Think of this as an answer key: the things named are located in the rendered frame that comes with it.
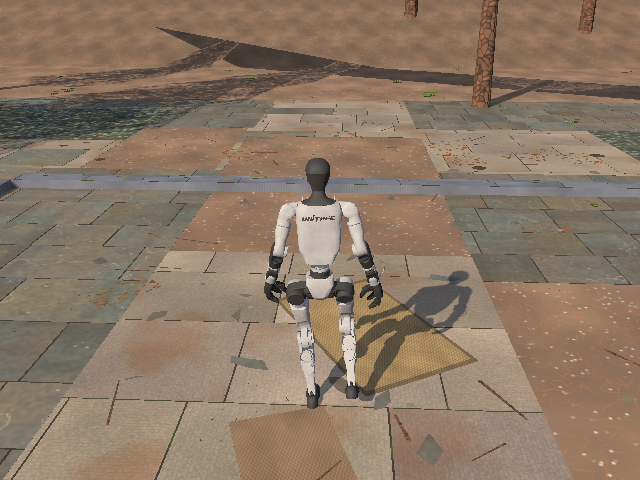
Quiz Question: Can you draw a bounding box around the left robot upper arm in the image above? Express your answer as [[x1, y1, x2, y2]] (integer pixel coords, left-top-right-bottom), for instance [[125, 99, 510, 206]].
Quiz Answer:
[[272, 202, 298, 258]]

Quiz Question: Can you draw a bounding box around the right robot hand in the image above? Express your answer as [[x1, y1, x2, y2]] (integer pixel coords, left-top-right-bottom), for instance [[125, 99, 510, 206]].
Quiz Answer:
[[360, 283, 383, 309]]

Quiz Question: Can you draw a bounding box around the robot torso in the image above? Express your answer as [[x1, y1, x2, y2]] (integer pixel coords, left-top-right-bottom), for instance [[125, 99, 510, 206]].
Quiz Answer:
[[296, 196, 342, 300]]

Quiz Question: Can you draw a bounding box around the left robot hand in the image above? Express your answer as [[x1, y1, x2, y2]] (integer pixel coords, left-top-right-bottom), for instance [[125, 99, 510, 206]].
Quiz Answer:
[[264, 281, 287, 303]]

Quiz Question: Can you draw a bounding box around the robot right thigh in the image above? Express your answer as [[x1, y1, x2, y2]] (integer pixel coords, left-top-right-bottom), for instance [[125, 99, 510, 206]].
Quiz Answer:
[[334, 277, 355, 335]]

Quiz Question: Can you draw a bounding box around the right robot upper arm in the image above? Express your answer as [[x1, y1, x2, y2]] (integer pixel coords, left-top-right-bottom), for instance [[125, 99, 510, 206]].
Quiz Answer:
[[339, 201, 368, 257]]

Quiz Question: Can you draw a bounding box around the robot left forearm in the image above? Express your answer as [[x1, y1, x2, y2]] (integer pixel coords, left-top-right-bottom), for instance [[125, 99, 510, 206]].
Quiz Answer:
[[265, 242, 283, 284]]

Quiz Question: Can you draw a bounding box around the robot right forearm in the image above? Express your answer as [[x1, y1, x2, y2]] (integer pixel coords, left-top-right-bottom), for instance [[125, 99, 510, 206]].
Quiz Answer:
[[358, 241, 380, 286]]

